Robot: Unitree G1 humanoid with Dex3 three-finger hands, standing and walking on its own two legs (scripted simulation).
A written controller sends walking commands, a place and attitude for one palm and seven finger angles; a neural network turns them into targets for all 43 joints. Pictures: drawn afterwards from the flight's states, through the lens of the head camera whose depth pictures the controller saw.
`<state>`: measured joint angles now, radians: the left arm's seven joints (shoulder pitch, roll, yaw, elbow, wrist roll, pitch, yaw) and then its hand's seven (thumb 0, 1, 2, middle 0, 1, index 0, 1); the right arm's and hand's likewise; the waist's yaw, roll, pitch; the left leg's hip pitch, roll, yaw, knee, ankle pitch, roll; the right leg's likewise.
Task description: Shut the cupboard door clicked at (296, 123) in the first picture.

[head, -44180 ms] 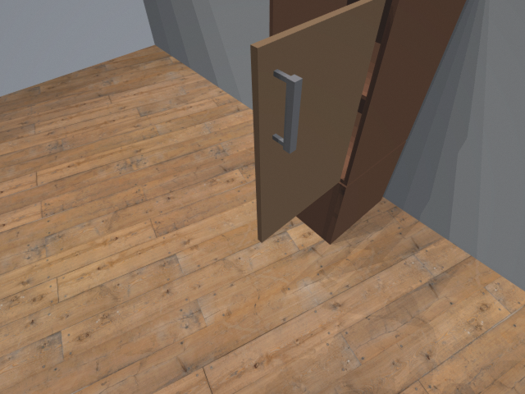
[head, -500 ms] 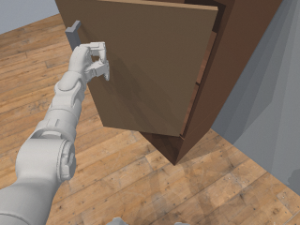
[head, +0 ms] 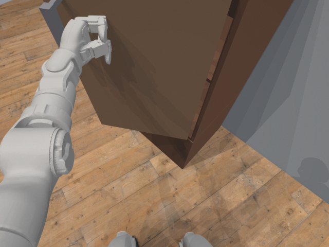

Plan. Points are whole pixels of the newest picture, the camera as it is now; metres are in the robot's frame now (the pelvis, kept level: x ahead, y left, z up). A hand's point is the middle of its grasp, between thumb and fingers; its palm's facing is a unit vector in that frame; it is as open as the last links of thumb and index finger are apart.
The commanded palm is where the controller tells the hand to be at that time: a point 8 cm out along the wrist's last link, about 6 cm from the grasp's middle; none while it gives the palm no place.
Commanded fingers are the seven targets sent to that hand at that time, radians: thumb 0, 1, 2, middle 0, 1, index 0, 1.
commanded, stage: push the door shut along its arc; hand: left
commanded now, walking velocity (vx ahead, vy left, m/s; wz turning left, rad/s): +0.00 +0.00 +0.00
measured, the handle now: (67, 37) +0.58 +0.15 +0.15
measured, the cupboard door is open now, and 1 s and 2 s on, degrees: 32 24 24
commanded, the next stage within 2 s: pull the fist back off the door in 0.26 s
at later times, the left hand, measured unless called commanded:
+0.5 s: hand (116, 34) +0.56 +0.04 +0.16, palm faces -0.04 -0.99 +0.10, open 3.2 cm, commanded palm +0.55 +0.07 +0.16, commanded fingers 0.00 0.90 0.90 -1.30 -1.50 -1.30 -1.50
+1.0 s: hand (128, 50) +0.52 +0.02 +0.16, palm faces +0.07 -1.00 -0.01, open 3.1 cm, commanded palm +0.47 +0.06 +0.16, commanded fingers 0.00 0.90 0.90 -1.30 -1.50 -1.30 -1.50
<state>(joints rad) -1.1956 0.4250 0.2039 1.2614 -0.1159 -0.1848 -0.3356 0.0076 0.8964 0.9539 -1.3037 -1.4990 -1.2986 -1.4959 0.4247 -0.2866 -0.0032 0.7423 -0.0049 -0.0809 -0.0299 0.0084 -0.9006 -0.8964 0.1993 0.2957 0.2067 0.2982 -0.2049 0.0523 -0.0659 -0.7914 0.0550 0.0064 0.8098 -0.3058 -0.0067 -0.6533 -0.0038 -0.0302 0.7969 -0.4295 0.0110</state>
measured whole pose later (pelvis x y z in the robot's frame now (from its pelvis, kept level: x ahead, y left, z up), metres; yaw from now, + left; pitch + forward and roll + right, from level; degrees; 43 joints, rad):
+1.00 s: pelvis +0.02 -0.02 +0.01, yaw -1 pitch +13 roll +0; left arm -0.93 0.11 0.23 1.03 -0.02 -0.24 0.22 0.02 0.90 0.91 -1.30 -1.50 -1.30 -1.50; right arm 0.45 -0.26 -0.05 0.72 -0.04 -0.04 0.06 0.01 -0.90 -0.90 0.20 0.30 0.20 0.30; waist -0.14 0.07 -0.11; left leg -0.62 0.07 0.04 0.70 -0.30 -0.03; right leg -0.51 0.01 0.00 0.71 -0.42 -0.01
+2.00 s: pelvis +0.01 -0.01 +0.04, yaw +0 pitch -2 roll +1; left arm -0.08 0.21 0.05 0.04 -0.09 0.00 0.04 0.02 0.89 0.90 -1.18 -1.36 -1.18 -1.36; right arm 0.16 -0.23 0.03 0.60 0.03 0.00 -0.07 0.01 -0.90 -0.90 0.20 0.30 0.20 0.30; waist 0.01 0.06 -0.03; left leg -0.21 0.04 0.04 0.45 -0.20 -0.02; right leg -0.11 -0.01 -0.01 0.48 -0.33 0.00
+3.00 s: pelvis +0.03 -0.01 +0.04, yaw +0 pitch -3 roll +0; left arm 0.46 0.35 0.35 -0.36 -0.07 -0.07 0.09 0.02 0.89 0.90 -0.22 -0.30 -0.21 -0.30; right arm 0.18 -0.22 0.02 0.62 0.01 -0.07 -0.09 0.01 -0.90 -0.90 0.20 0.30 0.21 0.30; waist 0.06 0.06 0.00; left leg -0.14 0.03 0.04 0.41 -0.21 -0.02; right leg -0.01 -0.02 -0.01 0.38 -0.31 0.01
